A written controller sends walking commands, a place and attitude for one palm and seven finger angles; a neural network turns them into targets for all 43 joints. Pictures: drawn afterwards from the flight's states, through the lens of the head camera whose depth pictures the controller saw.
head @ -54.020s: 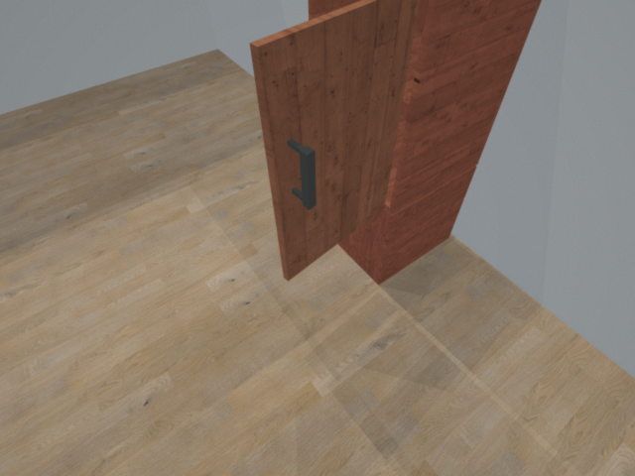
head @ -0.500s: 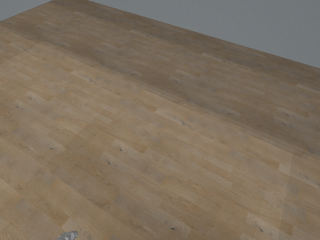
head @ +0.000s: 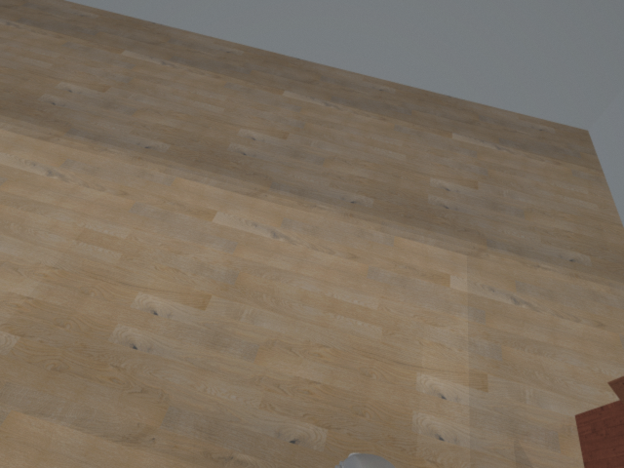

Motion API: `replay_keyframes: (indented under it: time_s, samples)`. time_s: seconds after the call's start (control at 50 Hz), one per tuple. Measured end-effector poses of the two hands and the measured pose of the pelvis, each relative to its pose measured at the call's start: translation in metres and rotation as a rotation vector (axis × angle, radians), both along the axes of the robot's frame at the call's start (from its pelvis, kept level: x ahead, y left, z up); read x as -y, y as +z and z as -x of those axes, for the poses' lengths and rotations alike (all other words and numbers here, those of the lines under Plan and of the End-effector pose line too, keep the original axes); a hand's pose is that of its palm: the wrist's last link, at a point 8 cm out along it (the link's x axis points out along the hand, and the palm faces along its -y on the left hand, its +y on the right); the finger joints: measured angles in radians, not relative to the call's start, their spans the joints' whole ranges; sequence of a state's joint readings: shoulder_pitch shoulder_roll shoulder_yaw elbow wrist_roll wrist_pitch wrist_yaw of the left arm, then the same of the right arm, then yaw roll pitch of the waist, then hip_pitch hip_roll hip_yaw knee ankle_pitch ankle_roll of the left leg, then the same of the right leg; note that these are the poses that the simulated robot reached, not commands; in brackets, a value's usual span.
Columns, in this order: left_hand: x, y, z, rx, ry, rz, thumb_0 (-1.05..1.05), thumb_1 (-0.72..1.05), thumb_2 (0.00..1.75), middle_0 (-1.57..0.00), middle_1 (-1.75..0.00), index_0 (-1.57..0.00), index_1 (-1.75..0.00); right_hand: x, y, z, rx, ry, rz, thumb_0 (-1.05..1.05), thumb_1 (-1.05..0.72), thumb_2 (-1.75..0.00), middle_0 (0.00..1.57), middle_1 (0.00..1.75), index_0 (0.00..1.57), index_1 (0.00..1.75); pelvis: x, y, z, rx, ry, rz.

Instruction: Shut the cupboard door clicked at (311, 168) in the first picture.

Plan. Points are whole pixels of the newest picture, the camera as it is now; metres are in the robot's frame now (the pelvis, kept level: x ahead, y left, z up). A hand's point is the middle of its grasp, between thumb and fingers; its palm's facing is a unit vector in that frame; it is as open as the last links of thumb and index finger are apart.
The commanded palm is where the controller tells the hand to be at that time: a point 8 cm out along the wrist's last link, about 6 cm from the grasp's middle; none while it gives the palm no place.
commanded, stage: turn to face it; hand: left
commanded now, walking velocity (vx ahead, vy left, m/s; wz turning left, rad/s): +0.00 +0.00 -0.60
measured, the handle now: out of the picture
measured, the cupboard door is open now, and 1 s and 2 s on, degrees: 32 32 32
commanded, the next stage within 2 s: take the last steps up to it in 1.82 s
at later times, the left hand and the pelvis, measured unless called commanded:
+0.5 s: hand (213, 463) +0.14 +0.13 -0.15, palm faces -0.29 -0.92 -0.25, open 7.3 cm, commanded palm none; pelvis +0.00 -0.03 +0.00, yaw -18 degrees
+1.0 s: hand (241, 406) +0.22 +0.11 -0.16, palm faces -0.55 -0.81 -0.22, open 7.4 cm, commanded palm none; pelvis +0.02 -0.02 +0.00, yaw -36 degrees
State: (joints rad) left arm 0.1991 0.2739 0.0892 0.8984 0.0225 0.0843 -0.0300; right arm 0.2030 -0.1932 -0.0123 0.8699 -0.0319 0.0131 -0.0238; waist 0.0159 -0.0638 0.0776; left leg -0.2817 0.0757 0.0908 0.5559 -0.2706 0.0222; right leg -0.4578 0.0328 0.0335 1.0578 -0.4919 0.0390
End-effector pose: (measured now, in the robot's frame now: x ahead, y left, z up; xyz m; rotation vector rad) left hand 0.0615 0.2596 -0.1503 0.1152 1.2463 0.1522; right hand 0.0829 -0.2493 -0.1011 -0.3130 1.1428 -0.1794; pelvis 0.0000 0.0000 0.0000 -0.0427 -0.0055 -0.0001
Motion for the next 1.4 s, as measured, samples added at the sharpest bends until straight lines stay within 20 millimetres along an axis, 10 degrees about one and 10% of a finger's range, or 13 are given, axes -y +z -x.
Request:
replay_keyframes:
  time_s: [0.16, 0.38, 0.72, 0.92, 1.14, 1.4]
  samples:
    - [-0.001, 0.019, -0.044, 0.030, -0.122, -0.024, 0.01, 0.91, 0.90, -0.19, -0.30, -0.20, -0.30, 0.000, -0.004, 0.051, -0.054, -0.144, -0.033, 0.00, -0.90, -0.90, 0.20, 0.30, 0.20, 0.30, -0.003, 0.008, 0.001, -0.004, -0.107, 0.012]
    - [0.063, 0.027, -0.097, 0.130, -0.322, -0.086, 0.01, 0.91, 0.90, -0.20, -0.30, -0.20, -0.30, 0.044, -0.050, 0.124, -0.139, -0.353, -0.098, 0.00, -0.91, -0.90, 0.20, 0.30, 0.20, 0.30, 0.028, -0.013, 0.006, 0.001, -0.244, -0.029]
    - [0.064, -0.004, -0.113, -0.014, -0.441, -0.016, 0.01, 0.90, 0.90, -0.20, -0.30, -0.21, -0.30, 0.034, -0.013, 0.091, 0.029, -0.466, -0.008, 0.00, -0.91, -0.90, 0.20, 0.30, 0.20, 0.30, 0.008, -0.010, -0.018, -0.018, -0.449, -0.038]
    - [0.080, 0.015, -0.164, 0.004, -0.576, -0.027, 0.01, 0.91, 0.90, -0.20, -0.30, -0.20, -0.30, 0.004, -0.006, 0.131, -0.036, -0.580, -0.043, 0.00, -0.90, -0.90, 0.20, 0.30, 0.20, 0.30, 0.008, 0.006, -0.024, -0.022, -0.571, -0.007]
    - [0.163, 0.027, -0.197, 0.130, -0.777, -0.077, 0.01, 0.91, 0.90, -0.20, -0.30, -0.20, -0.30, 0.017, -0.053, 0.210, -0.107, -0.797, -0.132, 0.00, -0.90, -0.90, 0.20, 0.30, 0.20, 0.30, 0.039, -0.014, -0.013, -0.004, -0.707, -0.035]
    - [0.180, 0.021, -0.191, 0.026, -0.873, -0.055, 0.01, 0.90, 0.90, -0.20, -0.30, -0.21, -0.30, 0.042, -0.018, 0.185, 0.032, -0.880, -0.055, 0.00, -0.91, -0.90, 0.19, 0.30, 0.20, 0.30, 0.043, 0.000, -0.028, 0.004, -0.850, -0.054]
